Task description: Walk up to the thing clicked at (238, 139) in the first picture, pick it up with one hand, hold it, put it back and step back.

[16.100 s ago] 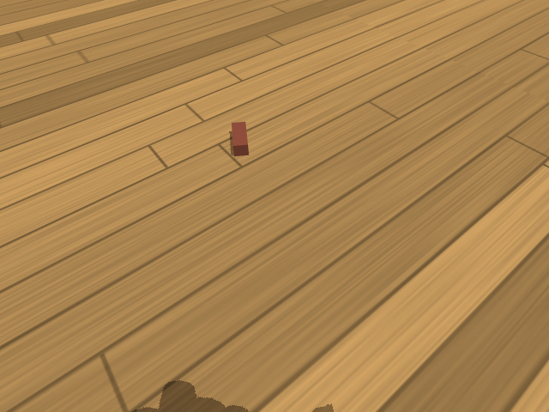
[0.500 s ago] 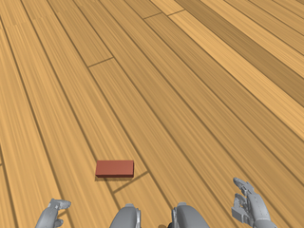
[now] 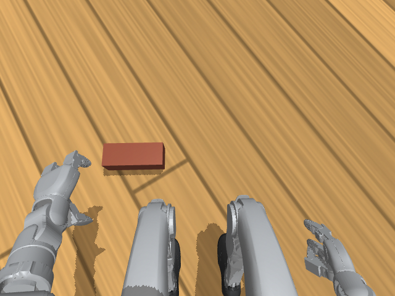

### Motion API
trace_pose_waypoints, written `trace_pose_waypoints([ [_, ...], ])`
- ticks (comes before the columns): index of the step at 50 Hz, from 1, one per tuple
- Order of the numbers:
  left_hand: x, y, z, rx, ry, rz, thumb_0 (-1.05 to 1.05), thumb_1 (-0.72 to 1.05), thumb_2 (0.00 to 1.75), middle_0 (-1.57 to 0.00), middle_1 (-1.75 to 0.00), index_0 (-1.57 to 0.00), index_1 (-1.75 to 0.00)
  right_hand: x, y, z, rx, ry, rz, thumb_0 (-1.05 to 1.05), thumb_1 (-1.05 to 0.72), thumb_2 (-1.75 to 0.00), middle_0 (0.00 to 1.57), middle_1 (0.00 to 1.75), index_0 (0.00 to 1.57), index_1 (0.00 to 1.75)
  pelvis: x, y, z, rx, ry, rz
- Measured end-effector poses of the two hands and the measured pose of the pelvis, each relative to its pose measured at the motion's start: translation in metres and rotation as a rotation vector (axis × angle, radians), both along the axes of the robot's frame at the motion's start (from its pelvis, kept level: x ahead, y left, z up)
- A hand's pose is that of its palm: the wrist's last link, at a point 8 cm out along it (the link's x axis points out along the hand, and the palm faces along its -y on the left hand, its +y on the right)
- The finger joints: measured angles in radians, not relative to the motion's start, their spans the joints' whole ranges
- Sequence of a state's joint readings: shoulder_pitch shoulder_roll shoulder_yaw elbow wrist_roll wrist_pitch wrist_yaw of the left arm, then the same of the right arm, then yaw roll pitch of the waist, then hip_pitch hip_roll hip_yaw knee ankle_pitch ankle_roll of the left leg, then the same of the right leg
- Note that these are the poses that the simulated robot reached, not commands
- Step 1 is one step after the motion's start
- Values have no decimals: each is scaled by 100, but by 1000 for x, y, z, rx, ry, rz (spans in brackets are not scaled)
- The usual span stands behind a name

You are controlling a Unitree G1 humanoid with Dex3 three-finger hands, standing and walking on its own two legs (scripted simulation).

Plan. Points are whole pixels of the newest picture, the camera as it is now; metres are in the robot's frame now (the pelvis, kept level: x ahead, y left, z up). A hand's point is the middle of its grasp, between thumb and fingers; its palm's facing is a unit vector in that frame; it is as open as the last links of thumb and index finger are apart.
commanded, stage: rise first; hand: left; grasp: from above
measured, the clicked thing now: (135, 156) +0.49 +0.23 -0.45
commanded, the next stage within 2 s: none
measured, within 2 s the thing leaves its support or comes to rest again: neither
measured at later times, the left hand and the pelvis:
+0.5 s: hand (95, 172) +0.40 +0.29 -0.26, palm faces -0.49 -0.11 -0.86, open 14.1 cm; pelvis -0.02 +0.01 -0.10, yaw -4 degrees
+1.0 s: hand (103, 163) +0.43 +0.29 -0.31, palm faces -0.47 -0.01 -0.88, open 14.2 cm; pelvis -0.01 +0.01 -0.13, yaw -5 degrees
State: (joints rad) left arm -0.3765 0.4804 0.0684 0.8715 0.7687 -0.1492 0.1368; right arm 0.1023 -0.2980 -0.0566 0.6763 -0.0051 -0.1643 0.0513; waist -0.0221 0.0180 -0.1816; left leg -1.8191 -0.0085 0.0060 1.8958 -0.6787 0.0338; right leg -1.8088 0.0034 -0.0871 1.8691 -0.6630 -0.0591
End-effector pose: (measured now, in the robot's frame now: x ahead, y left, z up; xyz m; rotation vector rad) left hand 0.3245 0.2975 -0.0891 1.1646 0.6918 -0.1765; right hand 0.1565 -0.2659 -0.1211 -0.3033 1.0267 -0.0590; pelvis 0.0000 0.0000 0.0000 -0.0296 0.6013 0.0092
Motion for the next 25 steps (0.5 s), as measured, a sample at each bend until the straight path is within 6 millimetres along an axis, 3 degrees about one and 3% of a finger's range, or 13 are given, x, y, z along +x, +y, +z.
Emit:
trace_pose_waypoints([
  [6,29,-2,-35,63,-34,-99,-1,-53,101,-8,-108,-9,-108,-47,-3,-42,-7,122,-37,0,-90,-91,21,30,20,30,-13,-1,-36,-11,16,-6],
  [13,54,-3,-67,108,-49,-186,-1,-51,101,-7,-106,-8,-105,-91,-5,-62,-37,232,-78,0,-89,-90,21,30,20,30,-21,2,-63,-34,18,-11],
  [19,69,-3,-91,140,-64,-259,-1,-51,102,-7,-104,-8,-103,-113,-6,-70,-71,307,-94,0,-90,-91,21,30,20,30,-23,7,-81,-52,24,-16],
  [25,80,-2,-115,169,-70,-314,-1,-52,103,-7,-101,-7,-101,-119,-4,-79,-93,355,-87,0,-90,-91,21,30,20,30,-21,11,-96,-67,31,-17],
])
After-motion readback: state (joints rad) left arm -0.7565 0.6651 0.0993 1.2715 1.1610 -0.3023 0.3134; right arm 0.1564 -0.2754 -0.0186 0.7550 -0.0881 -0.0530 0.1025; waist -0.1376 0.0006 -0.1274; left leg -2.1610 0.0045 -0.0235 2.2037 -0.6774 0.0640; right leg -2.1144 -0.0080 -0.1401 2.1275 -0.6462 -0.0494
